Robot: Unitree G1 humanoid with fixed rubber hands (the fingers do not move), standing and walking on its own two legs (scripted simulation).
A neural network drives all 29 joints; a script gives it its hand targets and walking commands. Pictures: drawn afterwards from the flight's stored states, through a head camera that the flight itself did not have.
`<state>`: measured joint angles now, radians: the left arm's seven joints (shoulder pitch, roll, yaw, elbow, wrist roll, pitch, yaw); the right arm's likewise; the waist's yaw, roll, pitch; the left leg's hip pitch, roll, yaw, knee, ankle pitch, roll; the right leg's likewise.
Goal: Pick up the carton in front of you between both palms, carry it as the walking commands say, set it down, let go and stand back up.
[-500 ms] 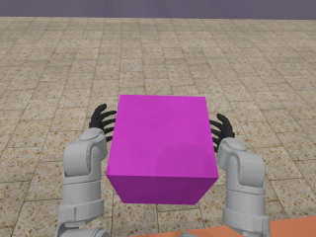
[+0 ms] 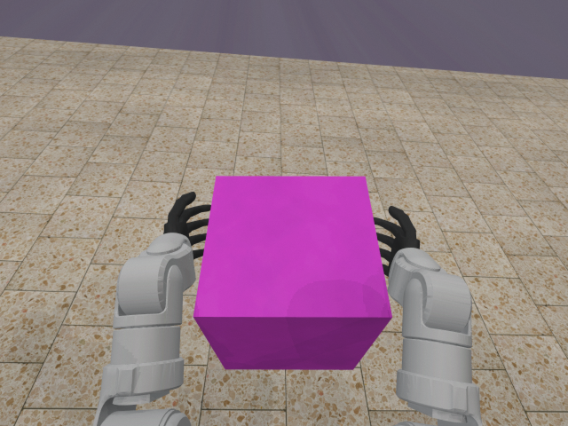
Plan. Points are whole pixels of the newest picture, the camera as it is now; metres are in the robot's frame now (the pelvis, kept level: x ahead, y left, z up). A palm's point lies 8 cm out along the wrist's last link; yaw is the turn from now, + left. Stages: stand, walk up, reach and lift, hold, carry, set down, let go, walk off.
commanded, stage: carry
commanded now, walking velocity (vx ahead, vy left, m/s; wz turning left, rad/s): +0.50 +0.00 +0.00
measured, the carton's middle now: (289, 280) +0.34 -0.01 +0.03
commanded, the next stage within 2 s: none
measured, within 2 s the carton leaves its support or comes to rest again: neither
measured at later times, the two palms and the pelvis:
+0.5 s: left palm (220, 182) +0.62 +0.14 -0.02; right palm (355, 189) +0.63 -0.16 -0.03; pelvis +0.29 -0.02 -0.13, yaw -1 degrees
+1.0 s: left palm (231, 124) +0.93 +0.15 -0.06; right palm (333, 138) +0.89 -0.14 -0.06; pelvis +0.59 +0.03 -0.11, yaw -4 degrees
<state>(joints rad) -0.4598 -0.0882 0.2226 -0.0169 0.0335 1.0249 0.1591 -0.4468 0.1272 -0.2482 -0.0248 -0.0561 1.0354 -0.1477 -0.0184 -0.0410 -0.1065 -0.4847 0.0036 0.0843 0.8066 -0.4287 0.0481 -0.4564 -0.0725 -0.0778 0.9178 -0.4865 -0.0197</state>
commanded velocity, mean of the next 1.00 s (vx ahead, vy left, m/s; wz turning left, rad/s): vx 0.50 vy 0.00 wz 0.00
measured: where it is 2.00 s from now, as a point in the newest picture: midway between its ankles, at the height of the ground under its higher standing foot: (275, 243)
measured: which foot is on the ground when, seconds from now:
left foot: down 0.00-0.40, up 0.42-0.80, down 0.82-1.00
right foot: up 0.00-0.38, down 0.40-0.82, up 0.84-1.00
